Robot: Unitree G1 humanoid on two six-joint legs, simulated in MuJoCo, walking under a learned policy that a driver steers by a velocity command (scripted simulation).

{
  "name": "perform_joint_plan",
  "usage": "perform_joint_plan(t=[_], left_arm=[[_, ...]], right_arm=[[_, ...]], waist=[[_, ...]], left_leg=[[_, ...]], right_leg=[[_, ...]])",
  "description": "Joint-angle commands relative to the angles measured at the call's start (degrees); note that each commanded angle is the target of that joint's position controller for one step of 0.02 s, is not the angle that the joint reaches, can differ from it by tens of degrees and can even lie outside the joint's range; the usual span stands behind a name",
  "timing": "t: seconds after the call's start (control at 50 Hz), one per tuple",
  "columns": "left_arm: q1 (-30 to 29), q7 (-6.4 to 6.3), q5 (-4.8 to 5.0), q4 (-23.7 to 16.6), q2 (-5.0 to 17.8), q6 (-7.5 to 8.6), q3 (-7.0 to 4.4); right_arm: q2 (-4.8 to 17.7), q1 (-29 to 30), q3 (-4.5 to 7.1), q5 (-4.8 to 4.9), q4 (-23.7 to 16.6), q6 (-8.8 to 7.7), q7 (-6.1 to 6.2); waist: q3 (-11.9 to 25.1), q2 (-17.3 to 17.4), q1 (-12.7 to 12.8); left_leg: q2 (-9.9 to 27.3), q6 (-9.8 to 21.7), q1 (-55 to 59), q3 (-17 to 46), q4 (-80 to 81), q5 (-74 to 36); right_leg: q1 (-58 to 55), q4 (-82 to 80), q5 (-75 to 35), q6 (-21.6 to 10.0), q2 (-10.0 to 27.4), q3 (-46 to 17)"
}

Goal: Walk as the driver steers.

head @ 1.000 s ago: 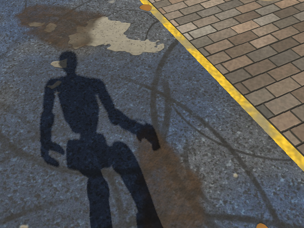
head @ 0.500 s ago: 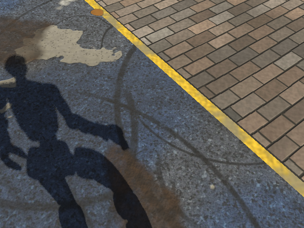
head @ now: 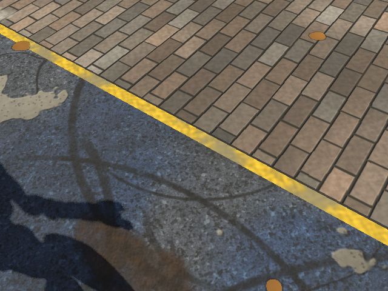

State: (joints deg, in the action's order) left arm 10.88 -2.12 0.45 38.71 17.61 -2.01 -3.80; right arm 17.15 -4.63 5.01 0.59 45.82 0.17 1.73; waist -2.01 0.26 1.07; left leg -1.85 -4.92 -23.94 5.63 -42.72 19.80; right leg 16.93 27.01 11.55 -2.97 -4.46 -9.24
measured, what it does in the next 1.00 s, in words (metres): walks ahead: left foot, then right foot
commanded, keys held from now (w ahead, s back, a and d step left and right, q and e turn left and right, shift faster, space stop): w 0.34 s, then w+q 0.08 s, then q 0.58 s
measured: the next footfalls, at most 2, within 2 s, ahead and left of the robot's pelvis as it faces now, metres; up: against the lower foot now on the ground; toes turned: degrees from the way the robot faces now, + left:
left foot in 0.10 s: +0.05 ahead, +0.14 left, +0.00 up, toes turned -8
right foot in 0.52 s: +0.26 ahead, -0.16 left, +0.00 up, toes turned -3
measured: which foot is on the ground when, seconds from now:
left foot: up 0.00-0.08, down 0.10-0.52, up 0.54-0.94, down 0.96-1.00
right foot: down 0.00-0.10, up 0.12-0.50, down 0.52-0.98, up 1.00-1.00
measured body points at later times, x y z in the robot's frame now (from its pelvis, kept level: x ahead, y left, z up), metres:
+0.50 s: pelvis +0.13 -0.02 -0.01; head +0.16 -0.02 +0.44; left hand +0.38 +0.20 -0.08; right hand +0.07 -0.29 -0.14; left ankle +0.01 +0.14 -0.74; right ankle +0.22 -0.15 -0.74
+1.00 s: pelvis +0.24 -0.02 -0.02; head +0.28 +0.02 +0.43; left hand +0.31 +0.30 -0.13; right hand +0.48 -0.25 -0.09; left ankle +0.27 +0.09 -0.75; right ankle +0.22 -0.16 -0.73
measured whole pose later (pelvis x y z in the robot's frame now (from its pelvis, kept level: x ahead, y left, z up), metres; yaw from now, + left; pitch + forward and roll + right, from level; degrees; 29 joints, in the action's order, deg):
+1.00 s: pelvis +0.24 -0.02 -0.02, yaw +13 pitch +1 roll -2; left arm 7.8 -0.2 0.4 44.2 18.4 0.5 -4.7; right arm 18.3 -7.0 4.7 0.2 35.1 3.5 -0.8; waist -4.3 -0.9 1.0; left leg 0.9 2.6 -21.9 -1.8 -33.7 13.4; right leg 14.3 39.1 24.6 2.3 6.0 11.6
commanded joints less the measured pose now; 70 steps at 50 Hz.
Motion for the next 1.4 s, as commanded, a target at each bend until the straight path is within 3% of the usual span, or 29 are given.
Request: perform_joint_plan(t=[0.02,0.08,0.1,0.12,0.14,0.16,0.2,0.32,0.4,0.46,0.5,0.52,0.54,0.56,0.58,0.64,0.72,0.94,0.96,0.98,1.0,1.02,1.04,1.06,1.08,1.14,1.24,1.34,1.4], left_arm=[[-0.7,0.11,0.36,-3.8,9.9,0.16,-2.81],[-1.5,0.04,0.50,-3.4,7.6,0.10,-1.62],[-0.2,-0.01,-0.01,-3.0,4.9,0.44,-0.72],[0.8,0.19,-0.47,-3.3,0.7,0.96,0.56],[-2.2,0.04,0.54,-6.3,4.7,2.10,-0.64],[-2.3,-0.04,0.65,-5.2,8.3,2.88,-1.63],[-0.4,0.53,-0.01,-2.9,8.2,3.47,-2.03],[-8.5,2.23,0.10,-5.1,1.7,5.94,0.09],[-12.3,3.23,0.74,-6.5,1.4,6.93,0.42],[-8.9,3.56,0.95,-6.1,3.8,7.53,-0.60],[0.6,2.67,-0.02,-3.5,7.1,7.54,-2.35],[8.7,1.88,-1.36,-2.9,11.0,7.25,-3.35],[11.2,1.66,-2.04,-2.4,15.7,5.99,-4.28],[10.9,1.78,-1.91,-2.6,10.1,5.45,-2.96],[7.2,1.87,-1.51,-2.8,7.4,5.33,-1.92],[-1.8,2.29,-1.13,-2.6,3.7,5.48,-0.79],[-5.0,1.60,-1.83,-1.2,5.3,6.10,-1.61],[-5.1,1.69,1.78,1.8,10.0,3.21,-3.31],[-2.1,1.93,1.54,3.1,8.6,3.14,-3.04],[-0.6,2.06,-0.47,2.5,6.2,3.27,-2.25],[-2.0,1.81,-2.36,-0.7,3.7,3.24,-1.02],[-5.8,1.76,-1.51,-0.1,6.8,2.89,-1.92],[-6.7,1.63,-0.08,-0.6,7.1,2.62,-2.06],[-5.7,1.07,-0.17,0.3,6.7,2.42,-2.14],[-5.7,0.52,-0.80,0.4,7.6,2.21,-2.44],[-3.3,0.54,-0.74,1.1,6.3,2.09,-2.25],[-5.5,0.75,-0.49,0.4,4.6,2.13,-1.37],[-5.2,1.80,0.05,-0.2,5.6,2.96,-1.78],[-0.4,2.35,-0.22,1.0,6.0,3.77,-2.42]], right_arm=[[5.5,0.5,1.02,0.51,-3.6,-1.65,-0.82],[4.5,-3.4,0.87,0.62,-2.1,-2.80,-1.71],[5.8,-6.4,1.09,-0.06,-1.4,-3.22,-1.65],[9.0,-11.2,1.35,-1.31,-0.7,-3.41,-1.34],[13.8,-12.5,2.56,-2.66,0.3,-4.07,-2.16],[10.2,-9.2,1.67,-1.83,-0.7,-4.87,-2.11],[6.7,-7.3,0.58,-0.10,-0.9,-5.12,-1.36],[7.1,-13.8,0.10,0.20,1.1,-5.03,-0.79],[9.3,-17.2,0.23,0.73,2.0,-4.37,-1.30],[10.2,-17.0,0.41,1.13,2.3,-3.47,-1.32],[8.6,-16.4,-0.07,0.88,1.8,-3.20,-1.12],[5.2,-15.2,-1.25,-0.55,-0.2,-3.49,-1.13],[-0.3,-21.5,-2.85,-0.28,-1.7,-3.92,-0.62],[6.1,-21.0,-1.12,0.76,-0.4,-3.77,-0.37],[8.1,-18.6,-0.15,1.56,-0.9,-3.22,-0.34],[5.6,-17.2,0.30,0.73,-0.8,-0.28,0.23],[3.1,-13.8,0.02,0.23,-4.6,1.83,0.04],[6.0,-5.3,1.30,0.09,-12.9,3.56,-3.42],[8.1,-7.8,2.25,-0.21,-12.4,3.38,-2.84],[14.8,-12.0,4.20,-0.24,-12.6,3.11,-1.53],[18.6,-11.6,4.33,-1.55,-14.2,2.31,-1.29],[14.0,-12.0,3.14,-1.40,-14.2,1.05,-2.03],[12.9,-9.9,2.57,-1.11,-13.9,0.10,-2.10],[11.6,-7.1,2.39,-0.26,-13.9,-0.19,-1.86],[10.4,-4.5,1.89,0.38,-14.3,0.06,-1.48],[10.5,-2.4,1.60,-0.64,-15.4,0.57,-0.63],[11.6,-3.3,2.16,-0.21,-15.2,1.19,0.04],[11.4,-2.6,2.09,0.02,-15.5,1.85,-0.63],[10.1,-0.9,1.65,1.01,-16.0,2.41,-0.27]], waist=[[7.7,-9.2,0.4],[5.8,-8.6,-2.3],[6.7,-4.9,-3.0],[8.2,6.1,-3.2],[1.3,13.6,-3.5],[-3.1,9.6,-2.7],[-3.0,8.6,-1.7],[-2.1,7.3,-5.9],[-2.9,7.5,-7.1],[-2.2,8.3,-3.6],[4.3,6.6,1.7],[12.9,1.3,5.4],[21.6,-17.4,3.1],[20.8,-13.2,4.2],[14.1,-11.2,3.0],[6.1,-8.5,-1.7],[3.7,-7.9,-3.0],[4.1,-5.0,-2.3],[5.7,-1.9,-2.9],[8.9,10.1,-3.4],[12.2,19.8,-2.7],[14.8,9.1,-6.0],[11.6,7.4,-4.4],[9.7,4.2,-2.8],[8.2,4.5,-1.8],[9.3,6.3,0.0],[8.9,7.3,-1.6],[7.8,9.2,-2.0],[8.1,8.3,1.0]], left_leg=[[-0.4,0.9,1.1,-0.8,6.0,0.4],[0.1,4.1,13.7,-3.7,20.2,-6.9],[5.3,6.3,21.3,0.9,22.4,-4.7],[16.3,11.3,27.3,15.3,27.3,7.3],[23.6,19.6,22.0,33.1,33.3,18.7],[23.1,20.3,20.0,31.3,34.1,22.3],[17.7,16.1,22.6,21.6,33.9,15.7],[13.1,15.5,21.7,7.6,35.6,-5.0],[13.2,15.8,17.0,5.8,34.2,-10.2],[14.6,14.2,16.7,8.2,29.9,-19.1],[10.0,10.1,14.5,4.4,17.9,-31.8],[6.3,6.9,6.1,2.2,3.8,-20.4],[-0.6,3.2,-9.2,-3.3,-14.7,11.8],[1.0,2.4,-10.4,2.1,-23.7,17.2],[2.6,2.5,-13.1,1.7,-27.3,14.9],[6.5,1.5,-8.4,-1.4,-24.0,6.9],[6.8,0.4,-6.2,-3.2,-16.1,-0.1],[3.9,6.7,5.1,-9.4,11.2,-8.3],[2.6,8.6,11.8,-8.2,16.2,-16.0],[11.7,13.1,23.3,5.3,18.9,-39.5],[24.5,26.7,29.4,25.7,19.8,-47.8],[23.4,27.6,27.8,23.3,21.3,-43.5],[20.6,24.6,24.8,17.7,21.6,-39.6],[17.4,21.3,22.5,14.4,21.7,-33.5],[16.0,19.5,20.0,12.9,22.1,-31.1],[13.1,19.2,15.4,10.6,22.7,-32.7],[12.0,18.9,14.0,13.9,21.9,-23.6],[11.3,17.9,12.9,20.7,20.4,-20.0],[7.6,13.7,9.9,20.9,15.8,-17.7]], right_leg=[[-8.1,-6.9,-3.0,-9.9,13.9,-18.2],[-0.2,-5.7,16.6,-6.9,9.7,-17.7],[5.6,-0.2,21.7,-4.2,6.7,-14.5],[13.8,16.3,23.7,-0.1,-0.6,-3.7],[25.2,25.0,24.2,0.7,-2.4,-1.3],[27.6,30.2,19.1,1.1,1.2,-3.5],[28.6,31.6,11.3,2.5,3.1,-1.3],[24.0,19.9,-2.2,5.4,7.2,8.1],[13.4,7.5,-3.4,5.5,5.4,10.3],[4.8,1.2,-5.6,3.8,4.0,9.3],[-11.5,-3.8,-10.5,1.1,4.4,8.8],[-26.5,-0.4,-20.7,-2.2,14.2,0.7],[-38.7,-1.9,-27.8,-11.0,30.3,-18.0],[-32.9,-4.3,-28.7,-12.0,29.5,-20.1],[-27.3,-4.2,-30.8,-10.5,27.4,-11.4],[-11.7,-8.7,-30.0,-8.0,20.8,2.1],[-6.1,-13.5,-26.6,-10.3,21.6,7.5],[-10.4,-2.1,-18.7,-4.8,22.7,15.2],[-8.1,4.9,-17.4,-1.8,19.6,17.7],[2.4,20.8,-4.7,3.4,13.9,21.9],[18.6,36.8,28.9,7.6,4.5,17.4],[20.1,43.5,29.1,7.3,5.4,7.7],[21.0,44.0,24.5,6.3,6.3,6.6],[21.1,41.2,19.9,5.9,7.5,6.0],[20.5,38.3,16.4,6.1,7.9,5.6],[14.5,34.4,11.0,7.4,5.6,6.3],[10.3,20.8,8.9,8.3,4.1,5.1],[5.3,11.0,9.5,6.8,2.4,4.6],[-4.9,-5.3,-2.0,4.3,3.6,5.3]])
Keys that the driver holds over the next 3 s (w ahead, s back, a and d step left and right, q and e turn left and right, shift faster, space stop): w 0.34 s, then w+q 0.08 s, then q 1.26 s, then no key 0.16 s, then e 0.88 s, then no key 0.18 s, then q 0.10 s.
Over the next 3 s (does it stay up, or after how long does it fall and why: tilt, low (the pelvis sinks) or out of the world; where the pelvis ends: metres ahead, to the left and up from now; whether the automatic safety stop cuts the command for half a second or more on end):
stays up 0.27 0.00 0.00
